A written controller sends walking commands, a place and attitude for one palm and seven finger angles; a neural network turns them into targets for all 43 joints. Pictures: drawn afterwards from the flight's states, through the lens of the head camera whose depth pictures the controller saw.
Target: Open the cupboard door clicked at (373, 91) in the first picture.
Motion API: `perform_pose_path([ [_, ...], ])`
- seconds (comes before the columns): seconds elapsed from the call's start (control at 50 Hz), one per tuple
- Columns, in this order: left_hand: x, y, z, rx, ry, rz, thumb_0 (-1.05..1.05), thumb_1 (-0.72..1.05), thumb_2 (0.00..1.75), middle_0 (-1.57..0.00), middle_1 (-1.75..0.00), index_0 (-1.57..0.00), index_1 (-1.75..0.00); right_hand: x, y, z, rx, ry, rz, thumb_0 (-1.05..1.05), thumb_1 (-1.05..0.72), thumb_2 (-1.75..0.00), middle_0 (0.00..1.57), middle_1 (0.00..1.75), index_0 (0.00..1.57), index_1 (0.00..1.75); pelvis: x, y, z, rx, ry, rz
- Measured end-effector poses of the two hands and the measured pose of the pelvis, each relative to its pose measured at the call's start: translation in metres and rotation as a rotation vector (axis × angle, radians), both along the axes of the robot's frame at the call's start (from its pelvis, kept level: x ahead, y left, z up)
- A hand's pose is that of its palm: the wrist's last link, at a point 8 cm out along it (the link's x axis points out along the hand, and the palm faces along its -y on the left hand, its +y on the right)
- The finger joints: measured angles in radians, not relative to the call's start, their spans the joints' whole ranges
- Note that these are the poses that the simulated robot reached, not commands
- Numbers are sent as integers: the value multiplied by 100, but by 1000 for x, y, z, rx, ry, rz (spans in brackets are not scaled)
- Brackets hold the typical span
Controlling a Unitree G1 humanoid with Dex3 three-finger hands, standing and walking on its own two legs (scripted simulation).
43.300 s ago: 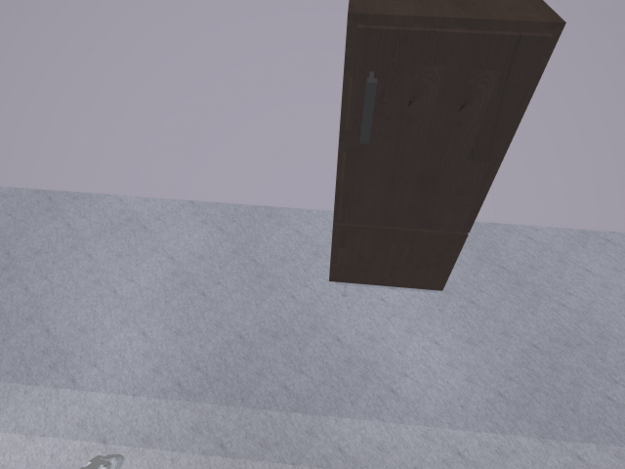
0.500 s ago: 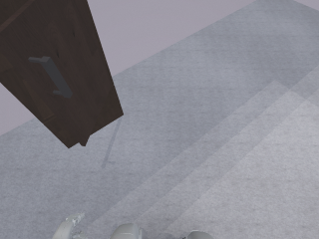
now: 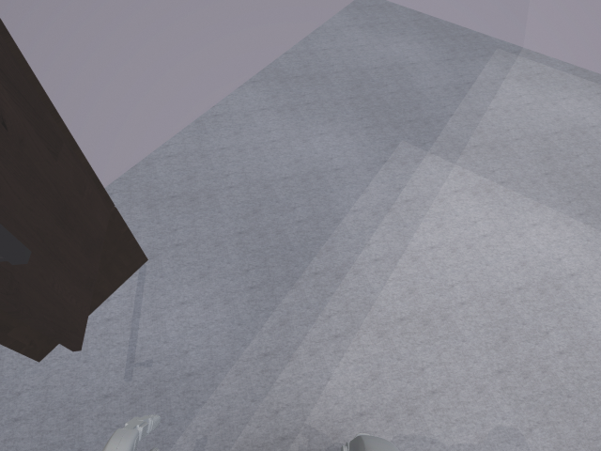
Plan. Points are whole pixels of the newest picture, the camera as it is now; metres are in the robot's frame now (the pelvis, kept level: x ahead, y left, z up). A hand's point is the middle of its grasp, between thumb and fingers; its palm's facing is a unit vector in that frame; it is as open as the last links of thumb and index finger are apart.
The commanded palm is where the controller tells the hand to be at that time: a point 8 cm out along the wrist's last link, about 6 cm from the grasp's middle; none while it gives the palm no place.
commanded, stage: walk to a spot facing it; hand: left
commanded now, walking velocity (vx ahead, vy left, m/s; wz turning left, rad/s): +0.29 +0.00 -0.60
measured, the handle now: out of the picture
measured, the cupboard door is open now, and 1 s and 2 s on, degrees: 41 41 41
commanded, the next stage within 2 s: turn to face it in 1.68 s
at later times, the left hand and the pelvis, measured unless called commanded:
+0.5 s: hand (192, 405) +0.20 +0.18 -0.20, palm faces -0.20 -0.97 -0.16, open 7.4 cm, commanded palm none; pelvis +0.16 -0.01 -0.02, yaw -16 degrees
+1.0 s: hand (335, 208) +0.59 -0.06 -0.16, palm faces -0.53 -0.82 -0.20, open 7.4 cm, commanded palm none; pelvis +0.36 -0.13 -0.02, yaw -29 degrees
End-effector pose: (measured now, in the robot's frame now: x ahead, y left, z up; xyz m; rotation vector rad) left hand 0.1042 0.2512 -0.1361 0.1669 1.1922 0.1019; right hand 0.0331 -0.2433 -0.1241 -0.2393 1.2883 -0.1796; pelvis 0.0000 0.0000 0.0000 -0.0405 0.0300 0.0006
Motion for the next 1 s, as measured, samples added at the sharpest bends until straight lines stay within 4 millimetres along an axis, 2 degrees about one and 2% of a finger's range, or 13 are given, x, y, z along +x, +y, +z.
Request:
perform_pose_path([
  [0.12, 55, -30, 1, 41, -75, -117, 1, 91, 90, -20, -30, -20, -30, -34, -32, -29, 28, 73, -127, 0, -91, -90, 20, 30, 21, 30, 21, -20, -18, 20, -10, -72],
  [0.18, 61, -39, 4, 51, -85, -113, 0, 91, 90, -20, -30, -20, -30, -27, -43, -30, 28, 107, -160, 0, -91, -90, 20, 30, 20, 30, 34, -25, -16, 20, -24, -94],
  [0.26, 55, -45, 5, 47, 1, -125, 0, 90, 90, -20, -30, -20, -30, 14, -51, -15, 23, 31, -184, 1, -91, -90, 20, 30, 20, 30, 58, -28, -5, 31, -17, -137],
  [0.36, 55, -41, -5, 19, 126, -131, 0, 90, 90, -20, -30, -20, -30, 85, -50, -1, 8, -89, -181, 0, -91, -90, 20, 30, 20, 30, 96, -25, -3, 32, -7, -185],
  [0.42, 64, -33, -16, 5, 188, -124, 0, 90, 90, -20, -30, -20, -30, 132, -45, 2, -8, -148, -166, 0, -91, -90, 20, 30, 20, 30, 125, -18, -8, 27, -7, -214],
  [0.48, 88, -22, -32, 0, 239, -136, 0, 90, 90, -21, -30, -20, -30, 170, -38, -1, -41, -219, -163, 0, -91, -90, 20, 30, 20, 30, 156, -10, -20, 19, -8, -257],
  [0.54, 133, -21, -32, 7, 240, -197, 1, 90, 90, -20, -30, -20, -30, 180, -30, 4, -49, -231, -202, 0, -91, -90, 20, 30, 20, 30, 180, -8, -16, 18, -16, -311],
  [0.64, 241, -46, -13, -6, 106, -307, 1, 91, 90, -20, -30, -19, -30, 157, -12, 8, -15, -117, -318, 0, -91, -90, 20, 30, 20, 30, 219, -14, 0, 15, -17, -372],
  [0.74, 349, -98, 5, -18, -37, -433, 1, 91, 90, -20, -30, -19, -30, 117, 8, 1, 49, 50, -465, 0, -91, -90, 20, 30, 20, 30, 258, -29, 4, 24, -16, -427],
  [0.84, 439, -171, 13, -25, -129, -561, 0, 91, 90, -20, -30, -19, -30, 85, 23, -8, 125, 221, -598, 0, -91, -90, 20, 30, 20, 30, 297, -58, -3, 44, -18, -468],
  [0.92, 494, -233, 8, -36, -208, -626, 0, 91, 90, -20, -30, -19, -30, 79, 20, -20, 194, 341, -665, 0, -91, -90, 20, 30, 20, 30, 331, -96, -20, 55, -23, -485],
  [0.96, 505, -252, 4, -41, -235, -619, 0, 91, 90, -20, -30, -19, -30, 89, 7, -26, 213, 368, -686, 0, -91, -90, 20, 30, 20, 30, 344, -113, -25, 50, -32, -498],
  [1.0, 503, -259, 1, -39, -199, -606, 0, 91, 90, -20, -30, -20, -30, 115, -16, -27, 201, 337, -697, 1, -91, -90, 20, 30, 20, 30, 357, -126, -21, 44, -40, -505],
])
